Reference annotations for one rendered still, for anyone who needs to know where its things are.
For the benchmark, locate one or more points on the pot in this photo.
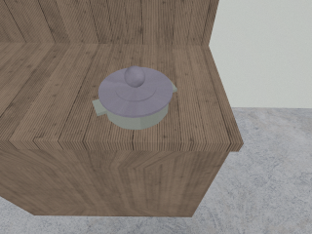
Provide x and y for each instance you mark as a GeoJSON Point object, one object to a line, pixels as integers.
{"type": "Point", "coordinates": [138, 123]}

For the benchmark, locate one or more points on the lid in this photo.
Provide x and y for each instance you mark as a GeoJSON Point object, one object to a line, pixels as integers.
{"type": "Point", "coordinates": [119, 98]}

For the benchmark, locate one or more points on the knob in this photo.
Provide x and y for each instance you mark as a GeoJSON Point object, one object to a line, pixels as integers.
{"type": "Point", "coordinates": [134, 76]}

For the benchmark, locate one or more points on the table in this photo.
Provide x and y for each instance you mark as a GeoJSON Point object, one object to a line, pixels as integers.
{"type": "Point", "coordinates": [58, 158]}

